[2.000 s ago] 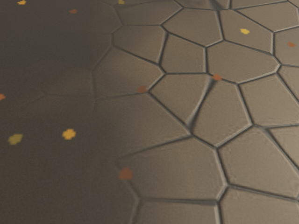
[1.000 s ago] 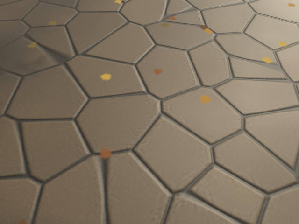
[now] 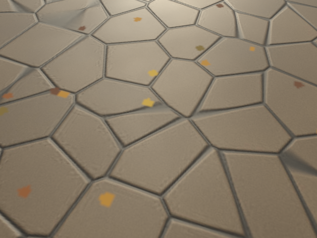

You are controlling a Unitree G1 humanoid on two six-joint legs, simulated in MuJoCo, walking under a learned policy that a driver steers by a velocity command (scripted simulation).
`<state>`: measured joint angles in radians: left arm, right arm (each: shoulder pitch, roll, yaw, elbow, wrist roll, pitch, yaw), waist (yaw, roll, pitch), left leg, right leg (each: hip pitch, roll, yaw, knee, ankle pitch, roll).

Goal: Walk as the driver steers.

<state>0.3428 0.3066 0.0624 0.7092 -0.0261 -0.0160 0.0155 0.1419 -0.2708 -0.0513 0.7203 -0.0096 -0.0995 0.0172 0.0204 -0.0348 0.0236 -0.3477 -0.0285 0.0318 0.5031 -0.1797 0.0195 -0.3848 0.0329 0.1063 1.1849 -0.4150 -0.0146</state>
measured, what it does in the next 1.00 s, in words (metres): walks ahead, turning right: right foot, then left foot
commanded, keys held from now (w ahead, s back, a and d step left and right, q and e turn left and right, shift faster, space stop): w+e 0.78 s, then w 0.22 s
